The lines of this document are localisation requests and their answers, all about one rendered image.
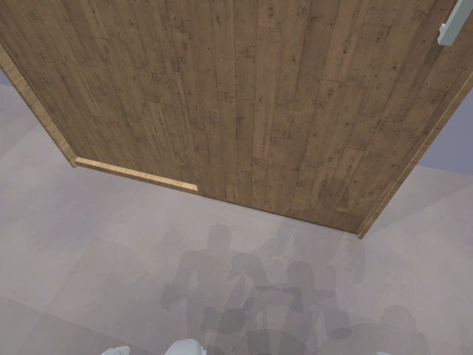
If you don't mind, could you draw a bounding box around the handle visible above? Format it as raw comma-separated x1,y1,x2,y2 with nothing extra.
438,0,473,46

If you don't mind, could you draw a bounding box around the wardrobe door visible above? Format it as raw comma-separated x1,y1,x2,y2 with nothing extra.
0,0,197,185
157,0,473,233

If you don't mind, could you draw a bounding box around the robot left thigh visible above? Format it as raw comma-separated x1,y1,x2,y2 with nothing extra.
164,339,207,355

